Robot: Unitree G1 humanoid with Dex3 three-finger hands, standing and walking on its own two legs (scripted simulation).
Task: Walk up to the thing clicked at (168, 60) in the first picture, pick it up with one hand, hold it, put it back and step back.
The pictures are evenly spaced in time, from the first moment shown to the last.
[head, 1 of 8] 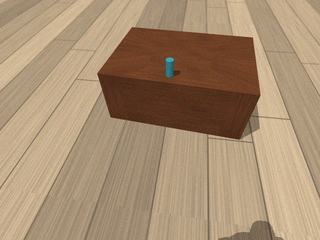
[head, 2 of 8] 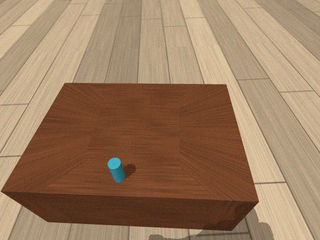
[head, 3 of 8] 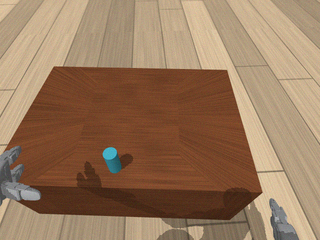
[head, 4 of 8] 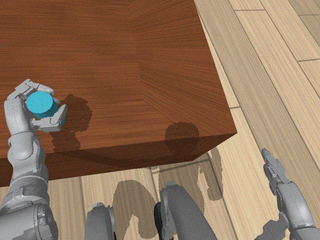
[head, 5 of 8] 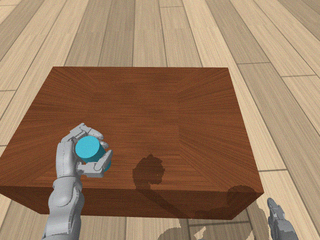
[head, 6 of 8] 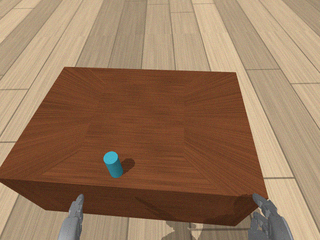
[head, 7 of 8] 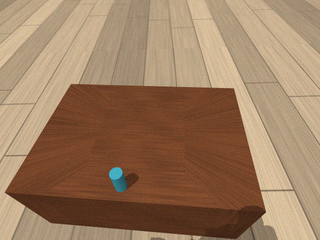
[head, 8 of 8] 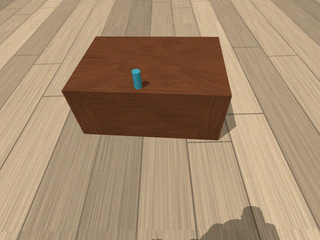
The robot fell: no
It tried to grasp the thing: yes
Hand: left
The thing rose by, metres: 0.26
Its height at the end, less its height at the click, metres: +0.00
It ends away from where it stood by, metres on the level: 0.02
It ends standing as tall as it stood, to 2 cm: yes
